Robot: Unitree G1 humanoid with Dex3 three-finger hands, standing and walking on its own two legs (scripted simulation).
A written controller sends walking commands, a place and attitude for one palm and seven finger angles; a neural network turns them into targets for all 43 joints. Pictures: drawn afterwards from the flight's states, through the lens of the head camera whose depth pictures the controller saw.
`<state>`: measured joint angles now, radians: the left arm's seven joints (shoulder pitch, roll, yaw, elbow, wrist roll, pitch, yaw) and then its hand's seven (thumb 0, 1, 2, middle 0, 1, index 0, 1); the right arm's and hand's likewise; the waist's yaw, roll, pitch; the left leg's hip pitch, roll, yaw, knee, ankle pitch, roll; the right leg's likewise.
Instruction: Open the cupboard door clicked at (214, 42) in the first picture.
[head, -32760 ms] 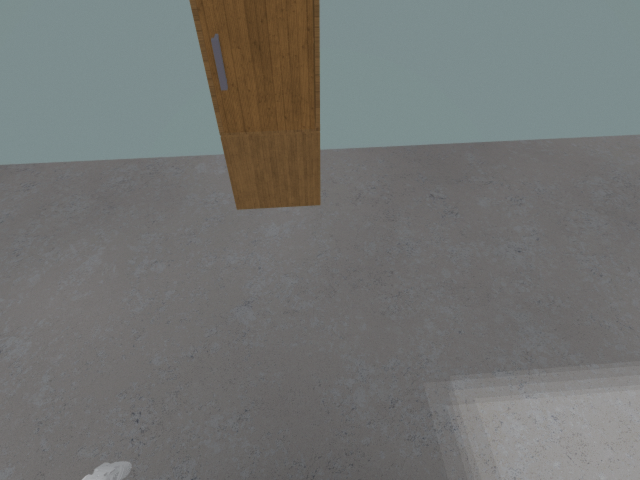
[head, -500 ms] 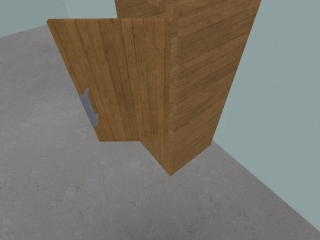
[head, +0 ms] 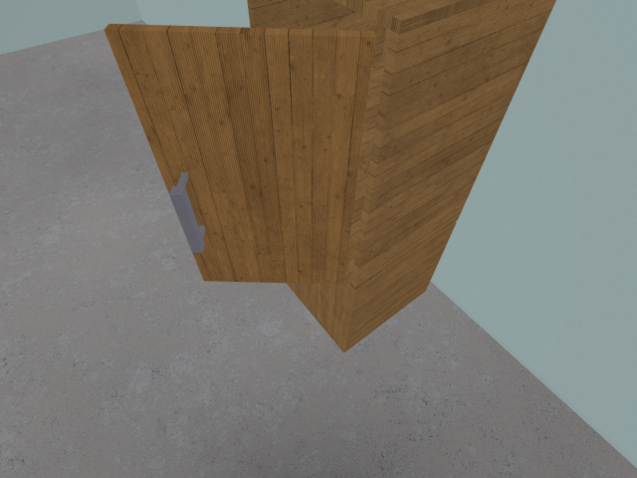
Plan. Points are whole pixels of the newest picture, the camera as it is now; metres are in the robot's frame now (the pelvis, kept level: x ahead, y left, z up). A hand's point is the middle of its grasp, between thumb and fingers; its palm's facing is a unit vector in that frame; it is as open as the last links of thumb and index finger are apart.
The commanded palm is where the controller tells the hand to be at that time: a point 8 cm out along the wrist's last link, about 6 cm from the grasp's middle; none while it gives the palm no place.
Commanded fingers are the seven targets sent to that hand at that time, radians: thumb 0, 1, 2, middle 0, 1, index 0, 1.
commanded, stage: come to a stop and stand still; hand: left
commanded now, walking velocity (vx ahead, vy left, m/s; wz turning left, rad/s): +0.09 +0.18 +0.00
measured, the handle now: (191, 214) +0.55 +0.28 -0.06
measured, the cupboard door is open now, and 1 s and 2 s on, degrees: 52 52 52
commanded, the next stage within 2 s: look again from close up in 1.86 s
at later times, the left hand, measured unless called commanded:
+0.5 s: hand out of the picture +0.06 +0.21 -0.18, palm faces +0.07 -0.98 -0.21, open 7.3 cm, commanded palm none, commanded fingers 0.00 0.90 0.90 -0.20 -0.30 -0.20 -0.30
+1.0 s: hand out of the picture +0.04 +0.24 -0.16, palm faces +0.01 -0.97 -0.24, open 7.3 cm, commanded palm none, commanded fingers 0.00 0.90 0.90 -0.20 -0.30 -0.20 -0.30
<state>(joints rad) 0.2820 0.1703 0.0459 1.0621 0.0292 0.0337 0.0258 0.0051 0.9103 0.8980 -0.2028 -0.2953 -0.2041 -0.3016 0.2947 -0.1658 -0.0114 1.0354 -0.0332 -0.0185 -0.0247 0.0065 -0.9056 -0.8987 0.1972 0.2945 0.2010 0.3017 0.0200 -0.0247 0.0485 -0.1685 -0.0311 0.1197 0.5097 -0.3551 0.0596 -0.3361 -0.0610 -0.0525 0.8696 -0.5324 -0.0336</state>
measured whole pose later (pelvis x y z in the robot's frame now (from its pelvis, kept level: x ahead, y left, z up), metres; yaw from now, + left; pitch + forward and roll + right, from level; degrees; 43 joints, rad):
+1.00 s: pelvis +0.03 +0.04 +0.00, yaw +0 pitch -1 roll +0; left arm 0.30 0.21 0.01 1.02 0.02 -0.01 0.02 0.01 0.91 0.90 -0.20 -0.30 -0.21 -0.30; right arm 0.26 -0.22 -0.03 1.01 -0.03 -0.02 -0.02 0.01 -0.92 -0.90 0.20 0.30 0.20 0.30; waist -0.01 0.01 0.02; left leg -0.25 0.03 0.08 0.53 -0.27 0.01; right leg -0.21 -0.06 -0.09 0.52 -0.29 0.02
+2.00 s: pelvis -0.01 +0.06 +0.01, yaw -1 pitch -2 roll +0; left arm 0.38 0.12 0.00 1.10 0.03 0.00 0.04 0.00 0.91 0.90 -0.20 -0.30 -0.20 -0.30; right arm 0.30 -0.12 -0.02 1.12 -0.01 0.01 -0.01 0.01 -0.91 -0.90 0.20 0.29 0.20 0.30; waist 0.00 0.00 0.03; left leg -0.24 0.00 0.11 0.44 -0.17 0.04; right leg -0.22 -0.08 -0.06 0.43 -0.18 0.05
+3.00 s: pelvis -0.02 +0.04 -0.10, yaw +4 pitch +12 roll -1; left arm 0.44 0.18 0.12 0.14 -0.24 -0.50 -0.28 0.01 0.62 0.77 -0.23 -0.48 -0.23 -0.49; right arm 0.14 -0.27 -0.09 0.47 0.02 -0.24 0.00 0.02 -0.91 -0.90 0.20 0.29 0.20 0.30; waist 0.01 -0.05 -0.15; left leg -0.95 0.01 0.01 1.22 -0.49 0.01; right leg -0.89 -0.02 -0.03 1.23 -0.55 0.00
